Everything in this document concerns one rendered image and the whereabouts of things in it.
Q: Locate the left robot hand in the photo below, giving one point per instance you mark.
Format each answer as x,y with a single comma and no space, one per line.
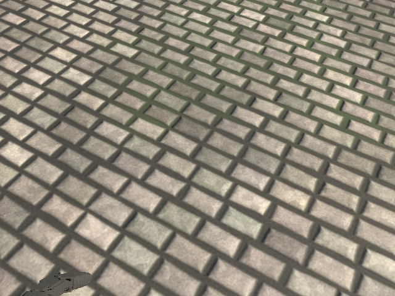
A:
56,284

